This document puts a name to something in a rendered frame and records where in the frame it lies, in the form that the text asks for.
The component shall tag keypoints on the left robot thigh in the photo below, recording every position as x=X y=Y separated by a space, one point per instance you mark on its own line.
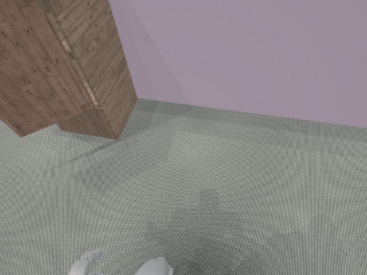
x=155 y=267

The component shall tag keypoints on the cupboard door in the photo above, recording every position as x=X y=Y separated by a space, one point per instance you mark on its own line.
x=39 y=84

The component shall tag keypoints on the robot left hand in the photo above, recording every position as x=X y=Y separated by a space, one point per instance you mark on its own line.
x=81 y=267

